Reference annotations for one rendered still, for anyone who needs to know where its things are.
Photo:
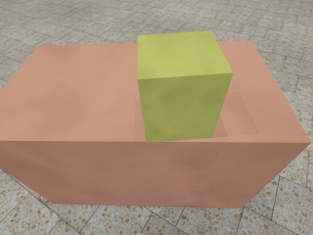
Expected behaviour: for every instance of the pedestal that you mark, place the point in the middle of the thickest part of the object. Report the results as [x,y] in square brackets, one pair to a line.
[72,130]

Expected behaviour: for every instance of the carton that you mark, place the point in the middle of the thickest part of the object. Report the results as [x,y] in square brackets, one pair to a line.
[183,79]

